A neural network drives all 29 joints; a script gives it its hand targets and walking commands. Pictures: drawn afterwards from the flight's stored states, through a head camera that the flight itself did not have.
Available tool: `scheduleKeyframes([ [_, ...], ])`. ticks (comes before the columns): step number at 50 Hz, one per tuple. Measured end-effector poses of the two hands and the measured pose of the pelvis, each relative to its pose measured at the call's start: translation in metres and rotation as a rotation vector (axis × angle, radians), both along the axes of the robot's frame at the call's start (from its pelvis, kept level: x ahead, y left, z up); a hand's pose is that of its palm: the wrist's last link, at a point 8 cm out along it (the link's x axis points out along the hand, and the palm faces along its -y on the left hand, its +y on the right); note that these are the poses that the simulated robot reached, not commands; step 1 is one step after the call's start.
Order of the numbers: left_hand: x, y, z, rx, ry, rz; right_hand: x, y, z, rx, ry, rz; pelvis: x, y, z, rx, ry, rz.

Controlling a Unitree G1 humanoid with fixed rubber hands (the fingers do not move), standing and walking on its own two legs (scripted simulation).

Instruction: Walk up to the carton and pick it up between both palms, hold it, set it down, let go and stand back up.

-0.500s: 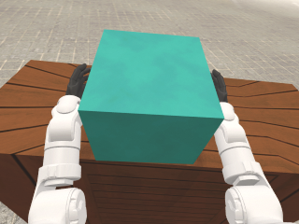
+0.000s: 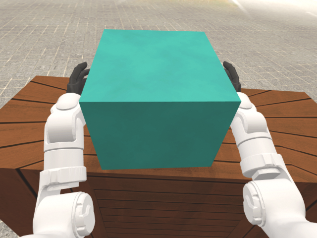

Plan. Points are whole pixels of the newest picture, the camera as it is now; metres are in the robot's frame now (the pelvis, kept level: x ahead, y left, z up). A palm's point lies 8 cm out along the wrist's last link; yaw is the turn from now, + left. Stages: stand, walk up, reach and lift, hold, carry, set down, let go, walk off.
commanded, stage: reach and lift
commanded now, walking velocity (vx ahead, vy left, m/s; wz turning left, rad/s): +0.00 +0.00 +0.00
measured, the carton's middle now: (156, 96) +0.41 -0.02 +0.20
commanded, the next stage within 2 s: hold in 0.94 s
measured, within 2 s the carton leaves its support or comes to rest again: neither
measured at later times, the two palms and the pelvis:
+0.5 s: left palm (75, 86) +0.37 +0.17 +0.25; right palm (236, 79) +0.37 -0.20 +0.27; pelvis -0.01 -0.01 +0.00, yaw +1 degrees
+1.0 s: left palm (73, 78) +0.38 +0.17 +0.27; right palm (237, 67) +0.38 -0.20 +0.30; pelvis +0.00 +0.00 +0.00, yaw +0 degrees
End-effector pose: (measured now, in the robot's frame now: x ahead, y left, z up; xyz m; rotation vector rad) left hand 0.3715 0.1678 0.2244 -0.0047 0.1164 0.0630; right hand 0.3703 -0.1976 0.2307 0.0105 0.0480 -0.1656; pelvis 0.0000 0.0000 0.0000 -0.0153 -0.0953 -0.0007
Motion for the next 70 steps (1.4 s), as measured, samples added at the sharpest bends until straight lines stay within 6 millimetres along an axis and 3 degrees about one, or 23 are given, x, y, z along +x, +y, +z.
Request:
scheduleKeyframes([
  [24, -0.002, -0.003, 0.027, -0.022, 0.024, 0.009, 0.002, -0.002, 0.038, 0.016, 0.027, 0.006, -0.009, -0.008, -0.001, 0.002, 0.034, 0.011],
  [47, 0.006, -0.001, 0.041, -0.031, 0.033, 0.005, 0.009, 0.0, 0.064, 0.014, 0.044, 0.005, 0.001, -0.004, -0.001, -0.01, 0.051, 0.008],
  [70, -0.012, 0.002, 0.063, -0.042, 0.034, 0.03, 0.0, 0.004, 0.093, 0.003, 0.052, 0.03, -0.001, -0.008, -0.002, -0.012, 0.048, 0.002],
])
